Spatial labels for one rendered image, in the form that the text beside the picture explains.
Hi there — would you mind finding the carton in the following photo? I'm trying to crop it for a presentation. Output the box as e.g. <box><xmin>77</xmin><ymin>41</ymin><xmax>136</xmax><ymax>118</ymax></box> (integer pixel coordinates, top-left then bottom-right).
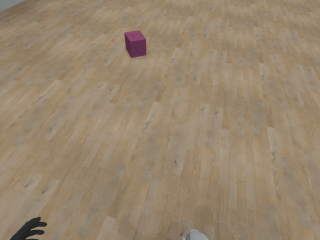
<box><xmin>124</xmin><ymin>30</ymin><xmax>146</xmax><ymax>58</ymax></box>

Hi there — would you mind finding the robot right shin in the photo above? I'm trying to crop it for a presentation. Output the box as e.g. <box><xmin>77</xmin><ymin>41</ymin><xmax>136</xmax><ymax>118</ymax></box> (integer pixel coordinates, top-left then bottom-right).
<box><xmin>189</xmin><ymin>229</ymin><xmax>199</xmax><ymax>233</ymax></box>

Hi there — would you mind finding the left robot hand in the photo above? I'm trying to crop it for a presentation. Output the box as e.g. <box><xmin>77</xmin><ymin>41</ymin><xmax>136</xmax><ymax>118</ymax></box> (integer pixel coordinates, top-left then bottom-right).
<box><xmin>10</xmin><ymin>217</ymin><xmax>47</xmax><ymax>240</ymax></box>

